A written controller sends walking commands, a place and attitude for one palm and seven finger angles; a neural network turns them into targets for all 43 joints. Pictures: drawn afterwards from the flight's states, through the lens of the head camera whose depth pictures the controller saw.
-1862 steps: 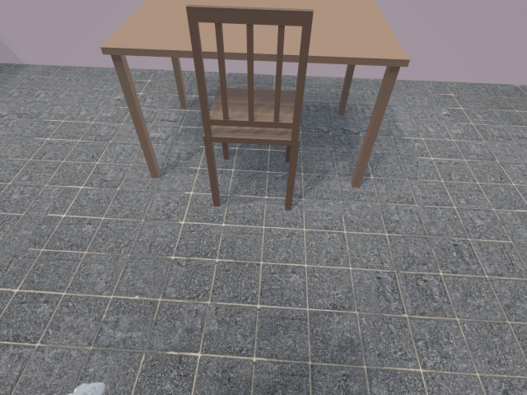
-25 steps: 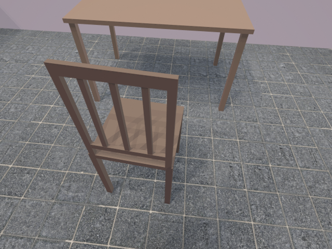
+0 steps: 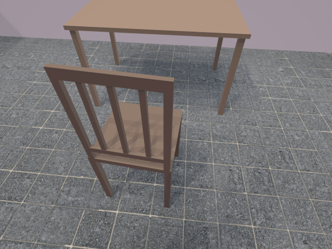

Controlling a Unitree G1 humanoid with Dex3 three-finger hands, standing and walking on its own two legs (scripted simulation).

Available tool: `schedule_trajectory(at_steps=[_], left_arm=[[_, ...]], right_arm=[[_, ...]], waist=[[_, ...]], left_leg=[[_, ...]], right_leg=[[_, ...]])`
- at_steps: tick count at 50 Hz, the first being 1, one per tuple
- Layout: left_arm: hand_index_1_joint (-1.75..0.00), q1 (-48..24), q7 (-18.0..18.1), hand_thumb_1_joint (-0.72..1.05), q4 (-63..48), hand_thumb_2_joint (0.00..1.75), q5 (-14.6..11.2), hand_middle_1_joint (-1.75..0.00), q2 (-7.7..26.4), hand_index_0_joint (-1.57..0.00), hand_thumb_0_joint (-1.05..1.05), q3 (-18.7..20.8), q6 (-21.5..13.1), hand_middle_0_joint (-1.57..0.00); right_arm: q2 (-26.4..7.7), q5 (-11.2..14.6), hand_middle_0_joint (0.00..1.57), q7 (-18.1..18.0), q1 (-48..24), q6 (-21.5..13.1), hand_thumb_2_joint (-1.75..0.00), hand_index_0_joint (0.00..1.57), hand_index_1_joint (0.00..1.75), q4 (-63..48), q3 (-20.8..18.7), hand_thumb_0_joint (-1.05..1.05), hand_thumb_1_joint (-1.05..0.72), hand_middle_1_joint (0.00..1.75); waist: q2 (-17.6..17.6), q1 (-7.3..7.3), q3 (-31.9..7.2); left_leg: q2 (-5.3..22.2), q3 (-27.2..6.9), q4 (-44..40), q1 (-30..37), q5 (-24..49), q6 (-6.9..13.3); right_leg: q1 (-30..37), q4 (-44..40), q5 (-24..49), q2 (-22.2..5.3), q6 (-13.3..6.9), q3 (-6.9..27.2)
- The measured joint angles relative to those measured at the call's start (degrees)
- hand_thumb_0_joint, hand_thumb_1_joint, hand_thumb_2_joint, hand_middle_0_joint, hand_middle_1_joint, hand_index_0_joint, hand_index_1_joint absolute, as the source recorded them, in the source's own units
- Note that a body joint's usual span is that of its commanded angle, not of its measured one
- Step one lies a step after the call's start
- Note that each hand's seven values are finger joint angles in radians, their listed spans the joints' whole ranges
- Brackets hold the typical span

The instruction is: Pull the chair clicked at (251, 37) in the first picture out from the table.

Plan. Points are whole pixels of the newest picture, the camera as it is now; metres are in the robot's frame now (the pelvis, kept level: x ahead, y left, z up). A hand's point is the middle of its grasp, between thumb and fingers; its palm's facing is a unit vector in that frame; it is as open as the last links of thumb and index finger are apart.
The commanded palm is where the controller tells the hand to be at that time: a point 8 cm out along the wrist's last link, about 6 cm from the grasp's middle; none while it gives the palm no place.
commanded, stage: let the arm hang, fingers relaxed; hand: left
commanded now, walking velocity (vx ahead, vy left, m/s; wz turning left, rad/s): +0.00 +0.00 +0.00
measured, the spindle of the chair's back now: (119, 124) +0.53 +0.21 -0.07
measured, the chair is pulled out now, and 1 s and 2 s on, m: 0.64 0.64 0.64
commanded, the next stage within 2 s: look to check the result in 0.06 s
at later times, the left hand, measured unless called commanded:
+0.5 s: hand out of the picture +0.00 +0.15 -0.17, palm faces +0.06 -0.98 -0.17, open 7.4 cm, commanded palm none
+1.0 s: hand out of the picture +0.00 +0.15 -0.17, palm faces +0.06 -0.99 -0.16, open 7.4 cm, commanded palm none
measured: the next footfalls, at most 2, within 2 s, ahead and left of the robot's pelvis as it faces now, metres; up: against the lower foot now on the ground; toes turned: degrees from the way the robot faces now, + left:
none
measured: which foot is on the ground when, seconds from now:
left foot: down 0.00-1.00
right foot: down 0.00-1.00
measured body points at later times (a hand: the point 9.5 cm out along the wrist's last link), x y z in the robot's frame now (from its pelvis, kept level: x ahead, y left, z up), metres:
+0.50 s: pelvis +0.01 -0.01 +0.00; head +0.02 -0.01 +0.45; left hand +0.00 +0.20 -0.16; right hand -0.02 -0.20 -0.16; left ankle +0.02 +0.13 -0.74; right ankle +0.03 -0.10 -0.74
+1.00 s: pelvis +0.02 -0.01 +0.00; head +0.03 -0.01 +0.45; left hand +0.00 +0.20 -0.16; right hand -0.01 -0.20 -0.16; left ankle +0.02 +0.13 -0.74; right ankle +0.03 -0.10 -0.74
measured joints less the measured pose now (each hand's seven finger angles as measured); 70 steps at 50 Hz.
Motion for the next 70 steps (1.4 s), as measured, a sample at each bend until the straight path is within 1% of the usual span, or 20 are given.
schedule_trajectory(at_steps=[16,38,70], left_arm=[[-0.30,-0.73,0.13,0.91,-0.31,0.90,-0.25,-0.30,1.39,-0.20,0.00,0.54,-0.28,-0.20],[-0.30,-1.37,0.13,0.91,-0.14,0.90,-0.35,-0.30,1.22,-0.20,0.00,0.37,-0.58,-0.20],[-0.30,-1.37,0.19,0.91,0.14,0.90,-0.37,-0.30,1.17,-0.20,0.00,0.41,-0.82,-0.20]], right_arm=[[-0.98,0.15,0.20,-0.28,0.25,-0.04,-0.90,0.20,0.30,0.70,-0.16,0.00,-0.91,0.30],[-0.72,0.24,0.20,-0.23,-1.67,-0.03,-0.90,0.20,0.30,1.17,-0.10,0.00,-0.91,0.30],[-0.59,0.39,0.20,-0.35,-1.26,-0.30,-0.90,0.20,0.30,2.37,-0.07,0.00,-0.91,0.30]], waist=[[0.18,-0.09,1.35],[-0.03,-0.02,1.68],[-0.19,-0.07,1.86]], left_leg=[[0.30,-0.28,-0.98,0.56,0.08,-0.50],[0.67,-0.48,-1.36,1.91,-0.49,-0.87],[0.32,0.00,-2.11,2.72,-0.49,-0.44]], right_leg=[[0.48,-0.68,-0.19,0.32,-0.39,-0.27],[1.91,-1.17,-0.76,0.71,-0.67,-0.45],[2.48,-1.66,-0.75,0.38,-0.21,0.02]])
